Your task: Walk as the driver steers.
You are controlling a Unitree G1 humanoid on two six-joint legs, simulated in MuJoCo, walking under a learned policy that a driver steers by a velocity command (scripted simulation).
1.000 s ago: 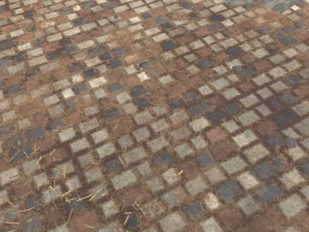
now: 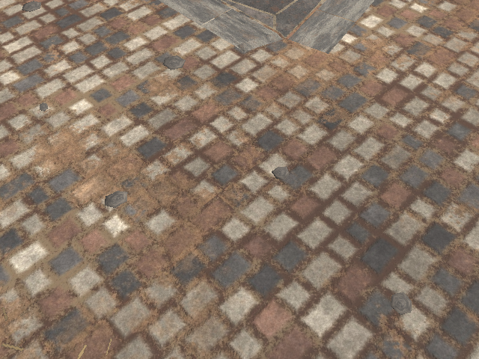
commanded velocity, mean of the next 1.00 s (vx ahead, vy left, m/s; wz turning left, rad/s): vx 0.02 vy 0.00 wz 0.54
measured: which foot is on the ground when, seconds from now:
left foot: up 0.00-0.12, down 0.14-0.64, up 0.66-1.00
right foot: down 0.00-0.14, up 0.16-0.62, down 0.64-1.00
